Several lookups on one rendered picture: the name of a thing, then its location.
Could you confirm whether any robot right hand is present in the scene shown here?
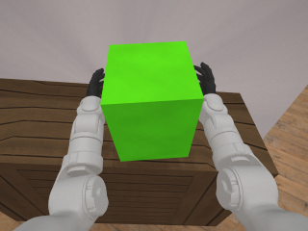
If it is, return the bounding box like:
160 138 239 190
193 62 217 96

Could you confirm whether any robot left hand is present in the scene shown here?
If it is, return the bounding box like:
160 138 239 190
86 68 105 98

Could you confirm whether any right robot upper arm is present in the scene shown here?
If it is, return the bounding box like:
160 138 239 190
216 166 308 231

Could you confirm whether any left robot upper arm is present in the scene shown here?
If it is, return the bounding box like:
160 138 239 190
13 174 109 231

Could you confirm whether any carton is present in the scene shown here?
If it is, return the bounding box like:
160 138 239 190
100 41 204 162

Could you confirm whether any right robot forearm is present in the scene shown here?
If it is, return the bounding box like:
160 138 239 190
198 93 278 200

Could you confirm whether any left robot forearm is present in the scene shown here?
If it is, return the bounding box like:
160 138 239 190
48 95 106 213

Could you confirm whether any pedestal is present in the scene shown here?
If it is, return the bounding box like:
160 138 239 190
0 78 279 226

